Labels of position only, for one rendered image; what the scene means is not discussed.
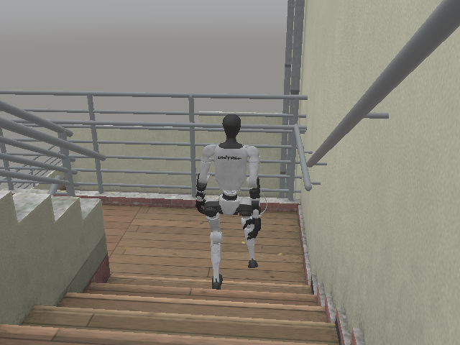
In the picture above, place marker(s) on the robot right hand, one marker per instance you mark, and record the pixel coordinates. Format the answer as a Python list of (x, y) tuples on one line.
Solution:
[(257, 227)]

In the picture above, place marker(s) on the robot left hand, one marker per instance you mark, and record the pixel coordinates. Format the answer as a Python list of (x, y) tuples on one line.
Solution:
[(199, 204)]

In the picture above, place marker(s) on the right robot upper arm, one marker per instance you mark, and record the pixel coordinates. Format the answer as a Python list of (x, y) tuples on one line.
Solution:
[(253, 154)]

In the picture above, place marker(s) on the left robot upper arm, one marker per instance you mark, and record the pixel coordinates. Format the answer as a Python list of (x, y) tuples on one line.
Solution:
[(208, 151)]

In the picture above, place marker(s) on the robot right foot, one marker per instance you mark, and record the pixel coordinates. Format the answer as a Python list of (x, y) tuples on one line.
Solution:
[(252, 264)]

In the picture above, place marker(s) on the robot left thigh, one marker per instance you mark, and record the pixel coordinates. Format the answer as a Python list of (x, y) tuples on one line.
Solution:
[(211, 209)]

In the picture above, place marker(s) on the robot right forearm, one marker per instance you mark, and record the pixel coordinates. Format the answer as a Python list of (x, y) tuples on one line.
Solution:
[(255, 200)]

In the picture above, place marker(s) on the robot left forearm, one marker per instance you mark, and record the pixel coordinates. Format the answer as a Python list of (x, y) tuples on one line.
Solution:
[(201, 189)]

